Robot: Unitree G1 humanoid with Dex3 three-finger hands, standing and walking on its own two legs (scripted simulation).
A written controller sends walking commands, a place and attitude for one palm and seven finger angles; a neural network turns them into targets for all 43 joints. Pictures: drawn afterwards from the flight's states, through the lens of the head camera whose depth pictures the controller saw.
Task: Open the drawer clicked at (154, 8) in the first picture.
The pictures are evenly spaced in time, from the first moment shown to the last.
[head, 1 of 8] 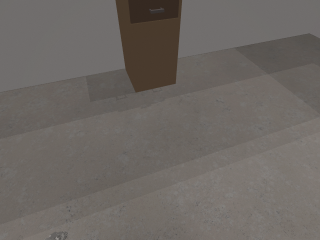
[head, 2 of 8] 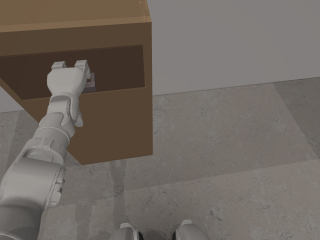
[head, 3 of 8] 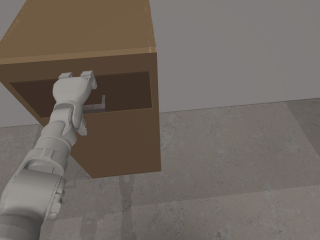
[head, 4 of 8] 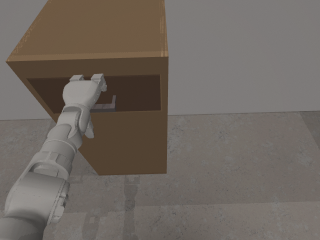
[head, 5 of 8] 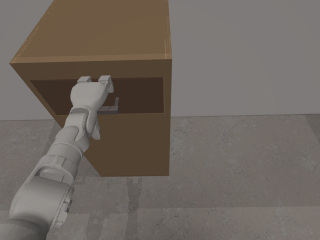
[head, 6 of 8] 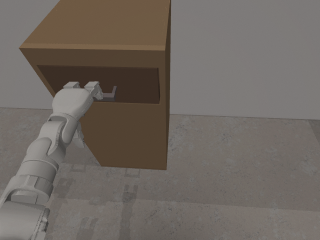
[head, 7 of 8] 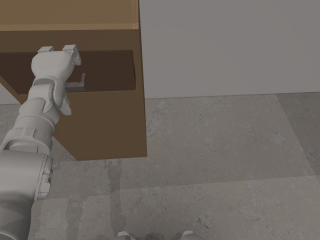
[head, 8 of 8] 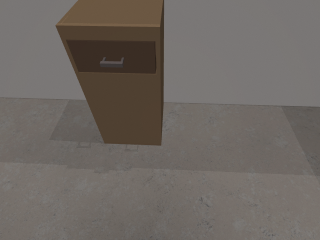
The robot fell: no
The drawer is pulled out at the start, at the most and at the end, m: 0.00 0.00 0.00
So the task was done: no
